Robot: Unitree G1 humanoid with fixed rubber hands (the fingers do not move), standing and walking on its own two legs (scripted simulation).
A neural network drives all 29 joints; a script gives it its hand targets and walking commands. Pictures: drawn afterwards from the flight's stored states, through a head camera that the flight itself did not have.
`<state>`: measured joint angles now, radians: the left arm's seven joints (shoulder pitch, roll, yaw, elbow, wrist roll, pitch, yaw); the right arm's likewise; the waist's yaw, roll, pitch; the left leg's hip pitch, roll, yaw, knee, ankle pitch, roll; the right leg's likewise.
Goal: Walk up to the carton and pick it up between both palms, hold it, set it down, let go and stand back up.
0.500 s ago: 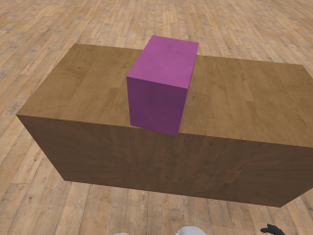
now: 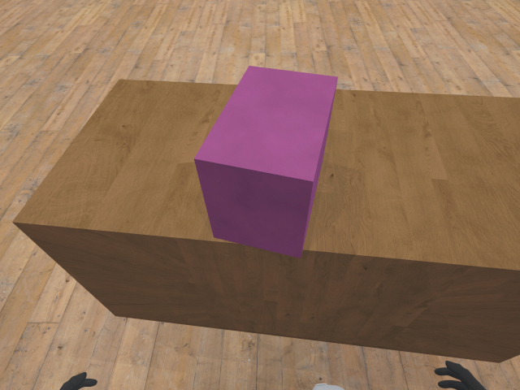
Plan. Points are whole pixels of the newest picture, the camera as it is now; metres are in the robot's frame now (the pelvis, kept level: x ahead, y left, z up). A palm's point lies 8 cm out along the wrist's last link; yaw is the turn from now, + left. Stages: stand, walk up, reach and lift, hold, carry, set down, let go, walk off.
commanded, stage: walk up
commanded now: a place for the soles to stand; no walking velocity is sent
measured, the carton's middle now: (274, 159) +0.55 -0.01 +0.00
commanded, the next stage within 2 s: none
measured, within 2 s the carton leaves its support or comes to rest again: neither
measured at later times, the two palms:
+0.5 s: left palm out of the picture +0.10 +0.29 -0.07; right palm out of the picture +0.10 -0.32 -0.07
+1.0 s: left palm out of the picture +0.11 +0.29 -0.06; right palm out of the picture +0.11 -0.32 -0.07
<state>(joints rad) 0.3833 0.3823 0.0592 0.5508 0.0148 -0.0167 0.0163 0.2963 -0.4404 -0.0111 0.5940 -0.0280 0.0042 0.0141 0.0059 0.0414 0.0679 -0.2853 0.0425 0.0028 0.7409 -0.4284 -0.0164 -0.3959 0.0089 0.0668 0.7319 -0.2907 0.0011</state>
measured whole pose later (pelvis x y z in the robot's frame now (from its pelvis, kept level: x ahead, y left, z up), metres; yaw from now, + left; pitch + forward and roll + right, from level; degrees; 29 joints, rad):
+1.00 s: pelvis -0.01 -0.01 +0.00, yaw -1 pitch -3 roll +0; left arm 0.32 0.38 0.06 0.55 0.01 0.00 0.02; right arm 0.28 -0.44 -0.01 0.59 -0.03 0.02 0.01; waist 0.00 0.02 0.07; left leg -0.26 0.05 0.01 0.74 -0.43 -0.02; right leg -0.37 0.02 0.08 0.73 -0.30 0.00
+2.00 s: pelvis -0.01 +0.00 +0.00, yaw -3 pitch -3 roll +0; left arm 0.31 0.39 0.06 0.55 0.01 0.00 0.02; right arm 0.27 -0.44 -0.01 0.59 -0.02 0.02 0.01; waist 0.00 0.00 0.07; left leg -0.25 0.03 0.01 0.73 -0.43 -0.01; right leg -0.37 0.03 0.11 0.70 -0.29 0.00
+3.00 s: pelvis -0.01 +0.01 +0.00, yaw -6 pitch -3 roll +0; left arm 0.31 0.39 0.06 0.58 0.01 0.00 0.03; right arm 0.26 -0.44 -0.01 0.59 -0.02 0.03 0.01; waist -0.01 0.00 0.07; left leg -0.23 0.02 0.02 0.71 -0.43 0.01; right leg -0.35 0.05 0.15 0.68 -0.28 0.01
